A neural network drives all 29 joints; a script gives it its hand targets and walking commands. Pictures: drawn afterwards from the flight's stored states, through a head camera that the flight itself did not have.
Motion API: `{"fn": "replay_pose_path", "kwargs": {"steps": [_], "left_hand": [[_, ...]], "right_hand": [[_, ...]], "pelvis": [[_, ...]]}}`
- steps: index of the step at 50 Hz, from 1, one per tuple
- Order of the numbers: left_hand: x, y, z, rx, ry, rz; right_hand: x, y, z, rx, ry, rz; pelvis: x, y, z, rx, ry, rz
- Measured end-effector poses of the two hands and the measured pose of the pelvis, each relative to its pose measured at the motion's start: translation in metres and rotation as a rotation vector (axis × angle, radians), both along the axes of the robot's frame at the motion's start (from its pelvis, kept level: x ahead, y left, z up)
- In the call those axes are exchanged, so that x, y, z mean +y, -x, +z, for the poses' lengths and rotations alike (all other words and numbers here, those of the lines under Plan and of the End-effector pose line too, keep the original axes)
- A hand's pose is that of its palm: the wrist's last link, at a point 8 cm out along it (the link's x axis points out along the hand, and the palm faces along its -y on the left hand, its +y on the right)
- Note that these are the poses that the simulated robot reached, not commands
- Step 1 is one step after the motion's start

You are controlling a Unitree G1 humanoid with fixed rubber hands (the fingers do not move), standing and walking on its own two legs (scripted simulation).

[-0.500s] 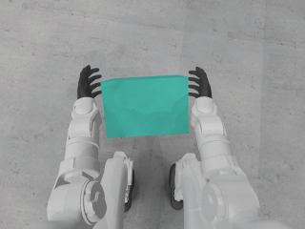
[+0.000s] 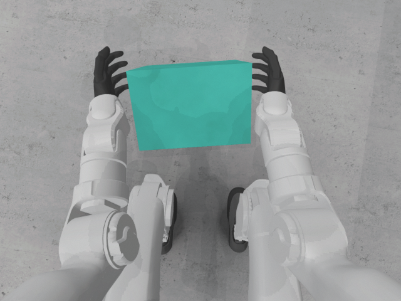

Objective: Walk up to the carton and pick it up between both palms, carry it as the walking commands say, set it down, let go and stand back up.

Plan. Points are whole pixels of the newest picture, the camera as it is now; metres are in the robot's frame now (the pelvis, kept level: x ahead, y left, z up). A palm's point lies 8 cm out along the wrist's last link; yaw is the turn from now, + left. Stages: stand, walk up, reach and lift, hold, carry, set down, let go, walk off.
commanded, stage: set down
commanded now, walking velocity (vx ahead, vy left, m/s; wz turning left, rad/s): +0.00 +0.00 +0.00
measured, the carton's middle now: (192, 100) +0.48 +0.04 -0.21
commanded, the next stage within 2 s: none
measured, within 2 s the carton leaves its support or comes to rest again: neither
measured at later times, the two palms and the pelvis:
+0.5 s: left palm (119, 92) +0.49 +0.20 -0.21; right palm (256, 81) +0.53 -0.10 -0.20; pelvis -0.03 +0.00 -0.05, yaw +0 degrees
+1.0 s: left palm (124, 91) +0.51 +0.21 -0.25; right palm (254, 83) +0.54 -0.11 -0.26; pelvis -0.02 +0.00 -0.10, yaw +1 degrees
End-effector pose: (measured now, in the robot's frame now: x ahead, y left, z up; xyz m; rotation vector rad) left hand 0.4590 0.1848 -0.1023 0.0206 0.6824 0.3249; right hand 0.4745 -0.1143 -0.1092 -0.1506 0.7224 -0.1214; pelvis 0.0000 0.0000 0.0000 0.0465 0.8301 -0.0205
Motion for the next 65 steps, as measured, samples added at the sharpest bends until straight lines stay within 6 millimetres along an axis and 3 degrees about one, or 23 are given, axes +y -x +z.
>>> {"fn": "replay_pose_path", "kwargs": {"steps": [11,19,21,28,36,50,65], "left_hand": [[0.004,-0.011,-0.043,0.007,-0.005,0.001],[0.005,-0.016,-0.094,0.009,0.017,0.020],[0.007,-0.019,-0.106,0.024,0.010,0.018],[0.018,-0.042,-0.102,-0.061,-0.008,-0.035],[0.013,-0.030,-0.136,0.084,0.029,-0.064],[0.020,-0.048,-0.148,0.054,0.043,-0.129],[0.021,-0.056,-0.154,0.050,0.056,-0.120]], "right_hand": [[0.004,-0.013,-0.044,0.008,0.007,0.021],[0.004,-0.019,-0.096,0.021,-0.028,0.007],[0.005,-0.029,-0.104,0.044,-0.017,0.030],[0.012,-0.061,-0.093,-0.071,-0.011,0.086],[0.004,-0.044,-0.135,0.093,0.003,0.099],[0.003,-0.063,-0.148,0.040,-0.030,0.144],[0.004,-0.071,-0.154,0.017,-0.033,0.151]], "pelvis": [[0.000,0.007,-0.026,-0.020,-0.003,0.002],[0.000,0.016,-0.045,-0.100,-0.002,0.002],[-0.001,0.020,-0.049,-0.151,-0.003,0.001],[-0.001,0.026,-0.061,-0.296,-0.003,-0.001],[-0.001,0.023,-0.072,-0.274,-0.003,0.002],[-0.001,0.020,-0.098,-0.258,-0.007,0.007],[0.001,0.016,-0.108,-0.206,-0.004,0.016]]}}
